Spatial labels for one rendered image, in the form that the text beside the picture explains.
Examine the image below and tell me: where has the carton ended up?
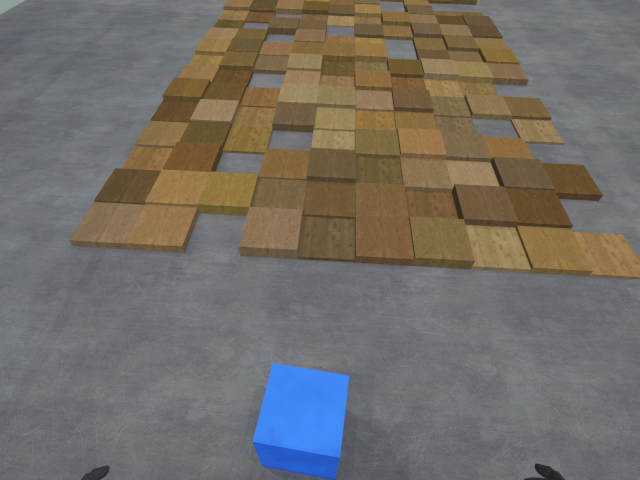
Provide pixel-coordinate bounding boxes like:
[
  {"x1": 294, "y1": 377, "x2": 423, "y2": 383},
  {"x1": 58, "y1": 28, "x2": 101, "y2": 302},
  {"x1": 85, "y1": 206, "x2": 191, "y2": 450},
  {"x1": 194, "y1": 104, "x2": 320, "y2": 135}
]
[{"x1": 253, "y1": 363, "x2": 349, "y2": 480}]

